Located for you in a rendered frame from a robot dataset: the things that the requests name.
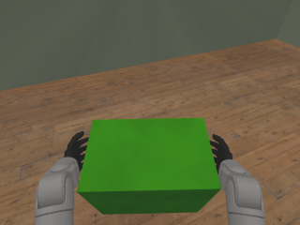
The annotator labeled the carton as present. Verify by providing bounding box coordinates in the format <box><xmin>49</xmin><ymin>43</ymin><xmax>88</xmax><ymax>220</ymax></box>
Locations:
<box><xmin>77</xmin><ymin>117</ymin><xmax>221</xmax><ymax>215</ymax></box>

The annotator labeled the robot left hand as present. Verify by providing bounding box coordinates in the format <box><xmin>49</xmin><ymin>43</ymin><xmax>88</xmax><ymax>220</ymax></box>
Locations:
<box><xmin>64</xmin><ymin>131</ymin><xmax>89</xmax><ymax>171</ymax></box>

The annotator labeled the right robot forearm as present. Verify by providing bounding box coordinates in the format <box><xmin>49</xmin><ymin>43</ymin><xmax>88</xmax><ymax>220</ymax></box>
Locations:
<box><xmin>218</xmin><ymin>159</ymin><xmax>266</xmax><ymax>225</ymax></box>

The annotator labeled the left robot forearm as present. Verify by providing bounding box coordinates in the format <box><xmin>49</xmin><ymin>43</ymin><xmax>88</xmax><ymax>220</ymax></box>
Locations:
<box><xmin>34</xmin><ymin>157</ymin><xmax>80</xmax><ymax>225</ymax></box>

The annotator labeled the robot right hand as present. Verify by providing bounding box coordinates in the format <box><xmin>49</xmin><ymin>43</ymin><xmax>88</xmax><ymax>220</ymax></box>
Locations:
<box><xmin>209</xmin><ymin>134</ymin><xmax>233</xmax><ymax>174</ymax></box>

